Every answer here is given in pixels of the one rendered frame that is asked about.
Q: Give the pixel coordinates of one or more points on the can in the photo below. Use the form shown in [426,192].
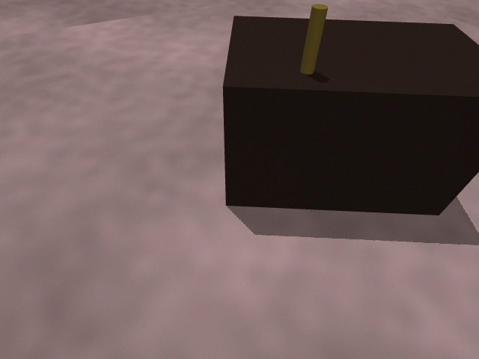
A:
[313,38]

